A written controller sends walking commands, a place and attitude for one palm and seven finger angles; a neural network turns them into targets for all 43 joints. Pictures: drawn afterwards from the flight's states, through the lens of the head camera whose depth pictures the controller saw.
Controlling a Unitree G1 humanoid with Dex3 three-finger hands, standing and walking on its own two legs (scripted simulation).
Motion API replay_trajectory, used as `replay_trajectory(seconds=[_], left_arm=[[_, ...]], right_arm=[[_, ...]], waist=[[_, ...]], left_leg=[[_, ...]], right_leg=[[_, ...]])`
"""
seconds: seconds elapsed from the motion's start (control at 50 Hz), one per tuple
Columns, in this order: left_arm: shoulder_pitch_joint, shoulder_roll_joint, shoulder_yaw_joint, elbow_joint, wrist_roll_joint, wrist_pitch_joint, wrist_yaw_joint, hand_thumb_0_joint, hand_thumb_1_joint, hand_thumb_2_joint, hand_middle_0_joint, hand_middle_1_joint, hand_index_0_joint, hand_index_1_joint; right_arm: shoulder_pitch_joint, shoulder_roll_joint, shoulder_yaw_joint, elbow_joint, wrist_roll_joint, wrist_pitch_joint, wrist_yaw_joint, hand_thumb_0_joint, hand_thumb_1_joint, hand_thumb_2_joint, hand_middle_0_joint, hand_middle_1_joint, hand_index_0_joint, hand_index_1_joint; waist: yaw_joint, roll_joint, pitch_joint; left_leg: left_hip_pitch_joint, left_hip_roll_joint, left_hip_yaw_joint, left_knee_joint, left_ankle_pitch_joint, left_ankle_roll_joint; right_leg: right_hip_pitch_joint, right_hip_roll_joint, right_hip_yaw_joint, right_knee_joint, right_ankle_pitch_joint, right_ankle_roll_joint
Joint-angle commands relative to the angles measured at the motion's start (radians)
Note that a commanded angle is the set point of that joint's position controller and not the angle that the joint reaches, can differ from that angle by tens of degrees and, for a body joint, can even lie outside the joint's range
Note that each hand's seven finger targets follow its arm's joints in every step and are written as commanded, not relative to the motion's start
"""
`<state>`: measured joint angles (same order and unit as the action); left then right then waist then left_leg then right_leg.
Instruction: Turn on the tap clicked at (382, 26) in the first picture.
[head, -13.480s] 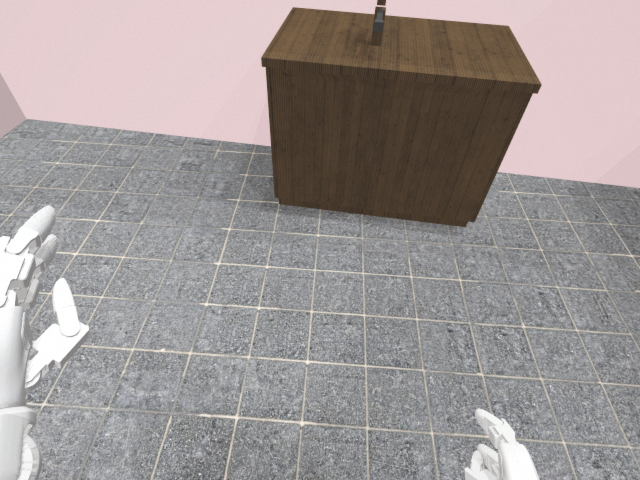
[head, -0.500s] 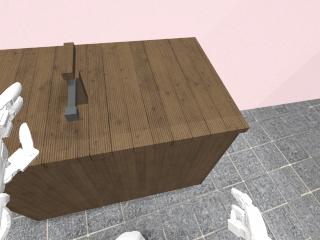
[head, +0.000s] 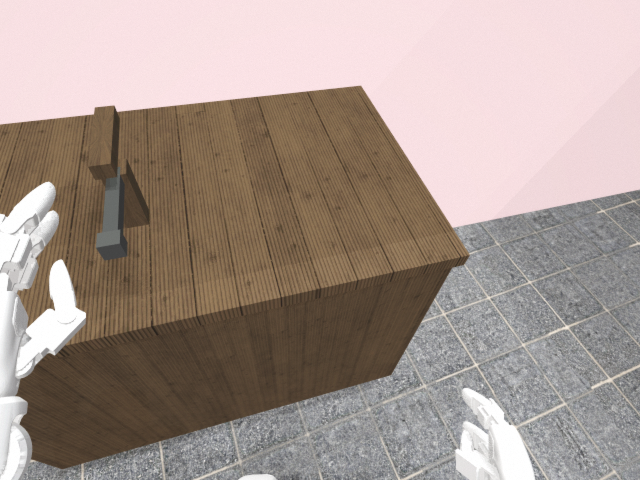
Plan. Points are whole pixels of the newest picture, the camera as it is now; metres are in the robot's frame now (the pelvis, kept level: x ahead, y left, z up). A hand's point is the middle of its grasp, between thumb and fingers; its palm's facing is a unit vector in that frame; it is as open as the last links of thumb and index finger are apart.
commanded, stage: come to a stop and stand still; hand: left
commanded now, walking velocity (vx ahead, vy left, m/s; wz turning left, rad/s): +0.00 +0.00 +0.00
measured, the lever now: (112, 245) +0.37 +0.30 +0.06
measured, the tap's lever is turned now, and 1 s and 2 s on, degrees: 0 0 0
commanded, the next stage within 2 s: look again from close up in 0.92 s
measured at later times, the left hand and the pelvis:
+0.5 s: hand (76, 303) +0.23 +0.24 +0.16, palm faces +0.35 -0.85 -0.38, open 7.4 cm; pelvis +0.01 +0.00 +0.00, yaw +0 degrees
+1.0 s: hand (30, 308) +0.22 +0.27 +0.17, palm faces +0.42 -0.83 -0.38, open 7.4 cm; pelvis -0.01 +0.01 +0.00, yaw -1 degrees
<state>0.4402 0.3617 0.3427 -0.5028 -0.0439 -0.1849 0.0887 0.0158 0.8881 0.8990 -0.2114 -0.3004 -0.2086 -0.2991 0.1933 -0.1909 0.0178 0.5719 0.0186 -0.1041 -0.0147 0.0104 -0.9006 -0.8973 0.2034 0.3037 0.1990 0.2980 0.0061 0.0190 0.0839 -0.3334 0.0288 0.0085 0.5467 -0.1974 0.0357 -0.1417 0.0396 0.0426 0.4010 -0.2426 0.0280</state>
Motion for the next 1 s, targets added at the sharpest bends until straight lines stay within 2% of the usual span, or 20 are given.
replay_trajectory(seconds=[0.0,0.1,0.12,0.2,0.46,0.48,0.5,0.52,0.56,0.6,0.64,0.68,0.7,0.72,0.78,0.8,0.82,0.86,0.92,0.98], left_arm=[[-0.054,0.200,0.153,-0.207,-0.012,-0.063,0.023,0.000,0.900,0.900,-0.200,-0.300,-0.200,-0.300],[-0.039,0.194,0.148,-0.181,-0.018,-0.065,0.020,0.000,0.900,0.900,-0.200,-0.300,-0.200,-0.300],[-0.034,0.157,0.115,-0.175,-0.018,-0.068,0.016,0.000,0.900,0.900,-0.200,-0.300,-0.200,-0.300],[-0.049,0.189,0.134,-0.210,-0.015,-0.069,0.022,0.000,0.900,0.900,-0.200,-0.300,-0.200,-0.300],[-0.064,0.154,0.100,-0.195,-0.018,-0.062,0.023,0.000,0.900,0.900,-0.200,-0.300,-0.200,-0.300],[-1.021,0.983,0.724,-0.396,0.123,-0.162,0.027,0.000,0.900,0.900,-0.200,-0.300,-0.200,-0.300],[-0.776,0.606,0.473,0.007,0.071,-0.119,0.012,0.000,0.900,0.900,-0.200,-0.300,-0.200,-0.300],[-0.499,0.318,0.262,0.104,0.040,-0.105,-0.017,0.000,0.900,0.900,-0.200,-0.300,-0.200,-0.300],[-0.256,0.154,0.097,0.024,0.011,-0.085,-0.041,0.000,0.900,0.900,-0.200,-0.300,-0.200,-0.300],[-0.074,0.065,0.023,-0.059,-0.002,-0.066,-0.044,0.000,0.900,0.900,-0.200,-0.300,-0.200,-0.300],[-0.051,0.135,0.065,-0.147,0.008,-0.054,-0.034,0.000,0.900,0.900,-0.200,-0.300,-0.200,-0.300],[-0.048,0.204,0.145,-0.124,0.010,-0.056,-0.015,0.000,0.900,0.900,-0.200,-0.300,-0.200,-0.300],[-0.059,0.287,0.233,-0.143,0.012,-0.062,0.004,0.000,0.900,0.900,-0.200,-0.300,-0.200,-0.300],[-0.070,0.240,0.210,-0.131,0.001,-0.073,0.003,0.000,0.900,0.900,-0.200,-0.300,-0.200,-0.300],[-0.162,0.249,0.219,-0.169,-0.002,-0.106,0.008,0.000,0.900,0.900,-0.200,-0.300,-0.200,-0.300],[-0.220,0.296,0.243,-0.222,0.009,-0.114,0.013,0.000,0.900,0.900,-0.200,-0.300,-0.200,-0.300],[-0.222,0.249,0.206,-0.198,0.009,-0.120,0.012,0.000,0.900,0.900,-0.200,-0.300,-0.200,-0.300],[-0.224,0.216,0.171,-0.180,0.018,-0.124,0.012,0.000,0.900,0.900,-0.200,-0.300,-0.200,-0.300],[-0.179,0.161,0.116,-0.137,0.024,-0.119,0.009,0.000,0.900,0.900,-0.200,-0.300,-0.200,-0.300],[-0.175,0.133,0.074,-0.113,0.035,-0.113,0.012,0.000,0.900,0.900,-0.200,-0.300,-0.200,-0.300]], right_arm=[[-0.099,-0.134,-0.054,-0.148,0.012,-0.053,-0.020,0.000,-0.900,-0.900,0.200,0.300,0.200,0.300],[-0.102,-0.135,-0.054,-0.148,0.017,-0.052,-0.027,0.000,-0.900,-0.900,0.200,0.300,0.200,0.300],[-0.089,-0.132,-0.052,-0.142,0.013,-0.049,-0.026,0.000,-0.900,-0.900,0.200,0.300,0.200,0.300],[-0.096,-0.142,-0.057,-0.148,0.016,-0.054,-0.028,0.000,-0.900,-0.900,0.200,0.300,0.200,0.300],[-0.092,-0.131,-0.045,-0.153,0.007,-0.051,-0.029,0.000,-0.900,-0.900,0.200,0.300,0.200,0.300],[-0.013,-0.164,-0.075,-0.129,-0.055,-0.089,-0.024,0.000,-0.900,-0.900,0.200,0.300,0.200,0.300],[-0.074,-0.095,-0.050,-0.048,0.001,-0.067,-0.017,0.000,-0.900,-0.900,0.200,0.300,0.200,0.300],[-0.036,-0.120,-0.074,-0.088,-0.019,-0.080,-0.002,0.000,-0.900,-0.900,0.200,0.300,0.200,0.300],[-0.029,-0.142,-0.088,-0.142,0.015,-0.082,0.031,0.000,-0.900,-0.900,0.200,0.300,0.200,0.300],[-0.041,-0.122,-0.082,-0.169,0.031,-0.078,0.071,0.000,-0.900,-0.900,0.200,0.300,0.200,0.300],[-0.056,-0.134,-0.072,-0.192,0.028,-0.066,0.073,0.000,-0.900,-0.900,0.200,0.300,0.200,0.300],[-0.076,-0.131,-0.062,-0.201,0.022,-0.055,0.046,0.000,-0.900,-0.900,0.200,0.300,0.200,0.300],[-0.083,-0.136,-0.062,-0.198,0.020,-0.043,0.030,0.000,-0.900,-0.900,0.200,0.300,0.200,0.300],[-0.086,-0.118,-0.055,-0.199,0.014,-0.038,0.014,0.000,-0.900,-0.900,0.200,0.300,0.200,0.300],[-0.097,-0.115,-0.046,-0.196,0.006,-0.045,-0.017,0.000,-0.900,-0.900,0.200,0.300,0.200,0.300],[-0.104,-0.127,-0.046,-0.197,0.005,-0.050,-0.024,0.000,-0.900,-0.900,0.200,0.300,0.200,0.300],[-0.095,-0.121,-0.043,-0.192,0.002,-0.058,-0.026,0.000,-0.900,-0.900,0.200,0.300,0.200,0.300],[-0.079,-0.126,-0.044,-0.185,0.005,-0.079,-0.023,0.000,-0.900,-0.900,0.200,0.300,0.200,0.300],[-0.070,-0.132,-0.045,-0.167,0.004,-0.098,-0.016,0.000,-0.900,-0.900,0.200,0.300,0.200,0.300],[-0.064,-0.140,-0.050,-0.152,0.003,-0.103,-0.009,0.000,-0.900,-0.900,0.200,0.300,0.200,0.300]], waist=[[0.002,0.052,-0.171],[0.005,0.030,-0.168],[0.003,0.021,-0.173],[0.008,0.072,-0.186],[0.008,0.051,-0.171],[0.061,-0.185,-0.076],[0.029,0.062,-0.152],[0.034,0.134,-0.289],[0.032,0.172,-0.322],[0.037,0.120,-0.329],[0.037,0.002,-0.246],[0.028,-0.139,-0.170],[0.027,-0.149,-0.164],[0.015,-0.153,-0.152],[0.011,0.057,-0.126],[0.015,0.123,-0.140],[0.016,0.160,-0.163],[0.022,0.160,-0.175],[0.020,0.076,-0.171],[0.017,0.076,-0.138]], left_leg=[[0.164,0.066,-0.072,-0.088,-0.013,0.008],[0.184,0.069,-0.077,-0.089,0.056,0.014],[0.180,0.069,-0.077,-0.086,0.065,0.018],[0.210,0.073,-0.083,-0.105,0.080,0.018],[0.194,0.080,-0.102,-0.150,0.025,0.015],[0.081,0.070,-0.061,-0.006,0.184,0.016],[0.222,0.076,-0.042,-0.058,0.272,-0.005],[0.341,0.038,-0.033,-0.050,0.283,-0.015],[0.378,0.054,-0.037,-0.057,0.360,0.028],[0.366,0.089,-0.062,-0.070,0.409,0.053],[0.209,0.108,-0.060,-0.096,0.277,0.034],[0.120,0.050,-0.020,-0.082,0.006,-0.005],[0.126,0.030,-0.007,-0.076,-0.035,-0.012],[0.128,0.020,-0.012,-0.074,-0.061,-0.011],[0.117,0.037,-0.042,-0.143,-0.160,0.000],[0.119,0.053,-0.058,-0.174,-0.159,0.006],[0.104,0.068,-0.069,-0.197,-0.202,0.015],[0.093,0.073,-0.079,-0.214,-0.272,0.019],[0.125,0.068,-0.084,-0.208,-0.269,0.015],[0.106,0.066,-0.095,-0.227,-0.311,0.006]], right_leg=[[-0.064,-0.097,0.031,-0.051,0.166,-0.064],[-0.055,-0.098,0.023,-0.051,0.203,-0.054],[-0.045,-0.093,0.014,-0.048,0.216,-0.052],[-0.044,-0.093,0.015,-0.039,0.206,-0.052],[-0.037,-0.082,0.003,-0.057,0.165,-0.048],[-0.175,-0.133,0.084,-0.131,0.283,-0.057],[-0.193,-0.185,0.027,-0.010,0.248,-0.106],[-0.122,-0.096,0.048,0.090,0.275,-0.102],[-0.123,-0.068,0.031,0.129,0.271,-0.036],[-0.116,-0.050,-0.015,0.173,0.202,-0.022],[-0.056,-0.055,-0.027,0.083,0.129,-0.027],[-0.068,-0.084,0.022,-0.033,0.102,-0.046],[-0.098,-0.102,0.044,-0.048,0.075,-0.062],[-0.125,-0.115,0.050,-0.059,0.016,-0.072],[-0.135,-0.086,0.055,-0.060,-0.069,-0.069],[-0.107,-0.072,0.034,-0.027,-0.045,-0.064],[-0.070,-0.060,0.006,-0.007,-0.042,-0.058],[-0.035,-0.046,-0.013,-0.003,-0.034,-0.052],[-0.066,-0.046,-0.013,-0.040,-0.031,-0.048],[-0.093,-0.041,-0.006,-0.054,-0.051,-0.048]])
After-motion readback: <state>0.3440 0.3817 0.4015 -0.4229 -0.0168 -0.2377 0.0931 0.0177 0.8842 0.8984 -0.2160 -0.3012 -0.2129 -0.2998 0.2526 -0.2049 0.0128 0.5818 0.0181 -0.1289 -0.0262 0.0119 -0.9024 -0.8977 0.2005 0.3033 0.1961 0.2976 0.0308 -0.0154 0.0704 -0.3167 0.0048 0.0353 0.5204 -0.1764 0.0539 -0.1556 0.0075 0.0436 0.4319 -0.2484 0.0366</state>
